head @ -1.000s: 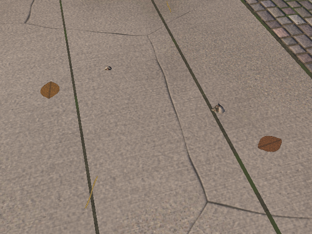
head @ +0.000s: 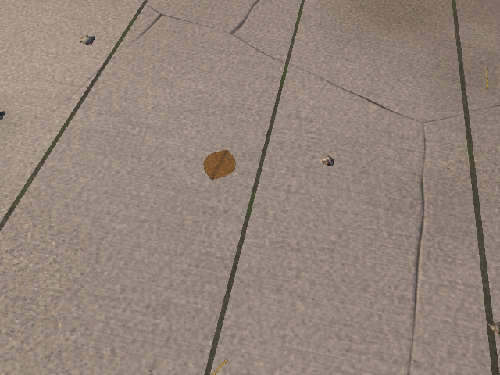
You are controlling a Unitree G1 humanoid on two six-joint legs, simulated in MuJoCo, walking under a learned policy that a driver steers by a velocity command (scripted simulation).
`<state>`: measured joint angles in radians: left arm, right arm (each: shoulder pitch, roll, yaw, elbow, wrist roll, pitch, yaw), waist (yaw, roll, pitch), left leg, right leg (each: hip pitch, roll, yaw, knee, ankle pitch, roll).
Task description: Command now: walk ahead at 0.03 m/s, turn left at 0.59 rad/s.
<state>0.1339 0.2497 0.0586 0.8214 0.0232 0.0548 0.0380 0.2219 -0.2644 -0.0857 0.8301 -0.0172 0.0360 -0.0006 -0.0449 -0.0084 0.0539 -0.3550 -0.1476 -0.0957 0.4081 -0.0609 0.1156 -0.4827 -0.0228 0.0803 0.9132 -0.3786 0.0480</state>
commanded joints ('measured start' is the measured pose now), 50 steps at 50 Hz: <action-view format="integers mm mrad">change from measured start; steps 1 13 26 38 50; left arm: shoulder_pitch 13 -22 113 74 -34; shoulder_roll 85 149 202 170 105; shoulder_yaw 18 13 37 26 15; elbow -61 -121 -101 -89 -82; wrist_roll -6 4 6 17 10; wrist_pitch -15 -52 -48 -15 -66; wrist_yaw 6 23 -14 -57 -79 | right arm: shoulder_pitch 20 0 -99 -12 144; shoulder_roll -160 -161 -94 -117 -152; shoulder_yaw -40 -52 2 24 18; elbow -55 -60 -122 -84 27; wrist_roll -4 -20 15 4 -1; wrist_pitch -4 -2 38 -12 -91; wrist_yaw -2 4 54 -4 2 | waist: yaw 2 -13 92 21 -11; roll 118 -60 -180 180 98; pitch -106 -25 -74 -22 48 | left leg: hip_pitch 141 -165 -81 311 337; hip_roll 272 20 116 326 364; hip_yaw -387 -44 138 -195 -188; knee -179 608 394 -236 -329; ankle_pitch -303 -373 -393 -270 -333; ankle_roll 95 -123 -156 86 130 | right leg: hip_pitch -22 211 463 -78 -158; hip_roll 29 -280 -247 -51 -51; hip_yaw -8 252 -70 -91 -103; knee -48 -705 -517 74 -170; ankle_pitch -15 213 732 -6 161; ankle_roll -9 -253 -241 -40 -27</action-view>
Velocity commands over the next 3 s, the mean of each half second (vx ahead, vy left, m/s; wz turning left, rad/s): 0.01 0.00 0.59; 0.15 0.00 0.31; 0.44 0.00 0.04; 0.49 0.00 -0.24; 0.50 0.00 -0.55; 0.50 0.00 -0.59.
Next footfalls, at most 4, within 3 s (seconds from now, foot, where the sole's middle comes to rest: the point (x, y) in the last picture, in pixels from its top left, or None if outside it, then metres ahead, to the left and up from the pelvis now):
0.18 right None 0.05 -0.14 -0.77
0.64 left None -0.02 0.08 -0.77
1.20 right None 0.27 -0.03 -0.77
1.70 left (136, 361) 0.50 0.27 -0.77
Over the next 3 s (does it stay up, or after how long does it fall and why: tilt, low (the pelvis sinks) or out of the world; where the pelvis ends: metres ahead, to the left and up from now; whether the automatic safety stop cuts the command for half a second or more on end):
stays up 1.07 0.26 0.01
